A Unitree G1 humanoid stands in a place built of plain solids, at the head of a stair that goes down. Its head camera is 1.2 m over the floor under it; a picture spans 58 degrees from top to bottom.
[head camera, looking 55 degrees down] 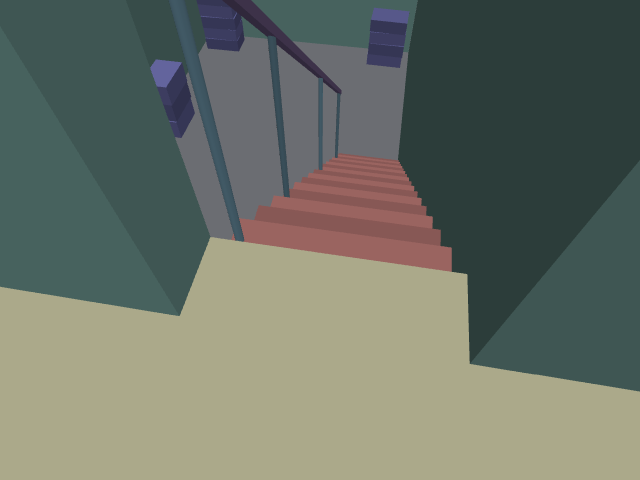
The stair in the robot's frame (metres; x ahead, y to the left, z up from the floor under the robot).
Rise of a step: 0.20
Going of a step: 0.24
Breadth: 0.86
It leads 10 degrees to the right of straight ahead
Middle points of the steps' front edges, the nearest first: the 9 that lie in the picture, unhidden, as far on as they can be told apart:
0.78 -0.05 0.00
1.01 -0.09 -0.19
1.25 -0.13 -0.39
1.48 -0.17 -0.59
1.71 -0.21 -0.79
1.94 -0.25 -0.98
2.17 -0.29 -1.18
2.40 -0.33 -1.38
2.64 -0.37 -1.58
